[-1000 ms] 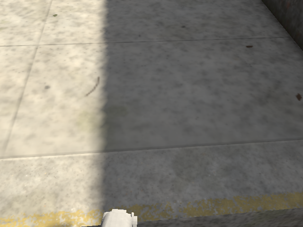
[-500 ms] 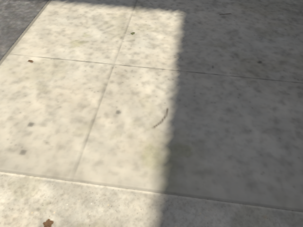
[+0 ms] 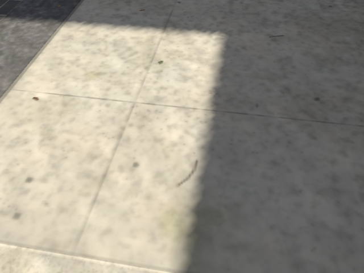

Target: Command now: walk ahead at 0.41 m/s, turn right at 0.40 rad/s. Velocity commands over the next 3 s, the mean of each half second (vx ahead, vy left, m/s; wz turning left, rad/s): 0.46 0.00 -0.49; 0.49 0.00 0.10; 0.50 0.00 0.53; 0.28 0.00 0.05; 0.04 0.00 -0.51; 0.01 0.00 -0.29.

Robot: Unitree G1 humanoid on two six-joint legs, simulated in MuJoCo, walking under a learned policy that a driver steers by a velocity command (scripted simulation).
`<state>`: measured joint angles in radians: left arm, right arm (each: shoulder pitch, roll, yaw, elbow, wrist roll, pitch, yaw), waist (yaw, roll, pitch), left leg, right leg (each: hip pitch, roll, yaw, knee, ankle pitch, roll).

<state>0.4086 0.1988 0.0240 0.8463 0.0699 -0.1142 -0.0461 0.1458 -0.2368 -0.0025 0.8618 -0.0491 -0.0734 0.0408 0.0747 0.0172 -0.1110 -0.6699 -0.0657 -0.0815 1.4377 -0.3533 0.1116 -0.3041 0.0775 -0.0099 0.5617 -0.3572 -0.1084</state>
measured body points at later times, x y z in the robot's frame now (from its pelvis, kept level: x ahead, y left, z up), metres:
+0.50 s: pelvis +0.28 -0.03 +0.13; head +0.27 -0.04 +0.58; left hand +0.44 +0.21 +0.01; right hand +0.34 -0.28 +0.00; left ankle +0.31 +0.07 -0.54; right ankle +0.16 -0.12 -0.37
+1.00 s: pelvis +0.54 -0.16 +0.20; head +0.55 -0.16 +0.65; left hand +0.61 +0.09 +0.06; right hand +0.59 -0.40 +0.06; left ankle +0.54 -0.01 -0.43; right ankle +0.50 -0.25 -0.54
